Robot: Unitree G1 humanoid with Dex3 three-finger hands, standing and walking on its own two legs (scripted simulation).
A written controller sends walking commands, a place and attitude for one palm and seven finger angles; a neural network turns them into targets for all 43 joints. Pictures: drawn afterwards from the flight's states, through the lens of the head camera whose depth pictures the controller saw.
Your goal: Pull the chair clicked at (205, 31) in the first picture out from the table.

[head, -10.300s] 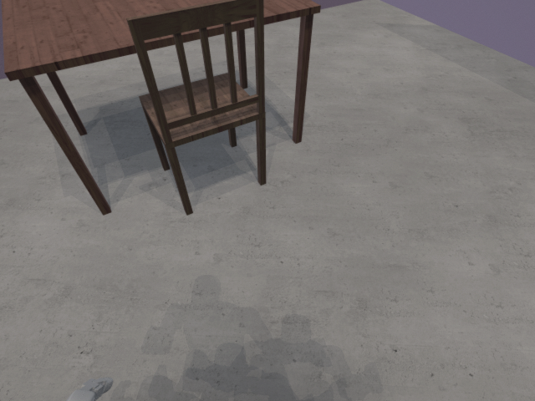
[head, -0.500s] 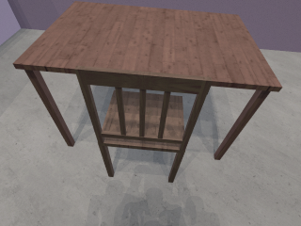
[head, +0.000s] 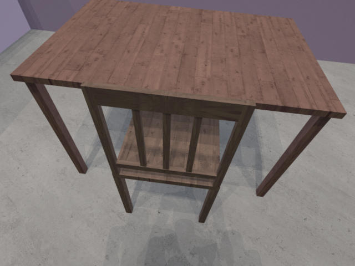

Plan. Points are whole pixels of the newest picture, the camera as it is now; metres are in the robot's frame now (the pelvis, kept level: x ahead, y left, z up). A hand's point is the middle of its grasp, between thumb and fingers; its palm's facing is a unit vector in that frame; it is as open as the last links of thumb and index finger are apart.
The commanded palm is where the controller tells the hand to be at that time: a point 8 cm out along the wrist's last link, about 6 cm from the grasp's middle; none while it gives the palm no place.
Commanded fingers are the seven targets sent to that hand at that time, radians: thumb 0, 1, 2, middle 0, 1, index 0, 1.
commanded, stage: come to a stop and stand still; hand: left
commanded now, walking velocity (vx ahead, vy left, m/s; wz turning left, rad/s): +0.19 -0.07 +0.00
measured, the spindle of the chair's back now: (166, 143) +0.48 +0.08 -0.08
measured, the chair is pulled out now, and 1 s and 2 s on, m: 0.00 0.00 0.00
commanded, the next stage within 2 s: look again from close up in 1.42 s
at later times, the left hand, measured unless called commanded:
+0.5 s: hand out of the picture +0.09 +0.15 -0.16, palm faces +0.02 -0.97 -0.25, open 7.3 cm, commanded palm none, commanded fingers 0.00 0.90 0.90 -0.20 -0.30 -0.20 -0.30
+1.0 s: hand out of the picture -0.01 +0.16 -0.16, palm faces +0.06 -0.97 -0.22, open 7.3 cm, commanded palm none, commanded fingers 0.00 0.90 0.90 -0.20 -0.30 -0.20 -0.30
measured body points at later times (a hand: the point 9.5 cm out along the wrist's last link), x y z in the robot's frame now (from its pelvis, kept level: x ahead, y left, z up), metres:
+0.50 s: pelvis +0.05 -0.03 +0.00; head +0.09 -0.05 +0.45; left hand +0.09 +0.20 -0.14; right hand +0.07 -0.26 -0.17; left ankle +0.01 +0.08 -0.72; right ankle +0.10 -0.16 -0.73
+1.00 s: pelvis -0.01 -0.02 +0.01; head +0.00 -0.03 +0.46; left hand -0.02 +0.21 -0.15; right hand -0.01 -0.23 -0.16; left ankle +0.01 +0.08 -0.73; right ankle -0.07 -0.11 -0.72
